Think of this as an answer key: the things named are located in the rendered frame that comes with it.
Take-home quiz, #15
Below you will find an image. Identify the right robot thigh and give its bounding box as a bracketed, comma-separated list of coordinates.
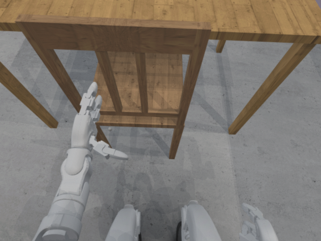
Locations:
[182, 204, 222, 241]

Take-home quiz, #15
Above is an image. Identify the robot right shin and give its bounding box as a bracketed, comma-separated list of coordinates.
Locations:
[181, 200, 198, 241]

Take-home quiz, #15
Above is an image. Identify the table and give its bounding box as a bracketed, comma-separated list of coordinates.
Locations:
[0, 0, 321, 135]

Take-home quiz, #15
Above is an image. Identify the robot right hand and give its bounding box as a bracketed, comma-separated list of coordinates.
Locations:
[239, 203, 278, 241]

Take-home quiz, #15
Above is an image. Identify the left robot forearm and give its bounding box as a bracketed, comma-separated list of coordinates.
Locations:
[32, 148, 93, 241]

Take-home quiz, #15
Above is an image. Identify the chair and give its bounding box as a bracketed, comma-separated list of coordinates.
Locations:
[15, 14, 212, 159]

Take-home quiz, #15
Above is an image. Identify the robot left hand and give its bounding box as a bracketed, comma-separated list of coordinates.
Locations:
[71, 82, 128, 160]

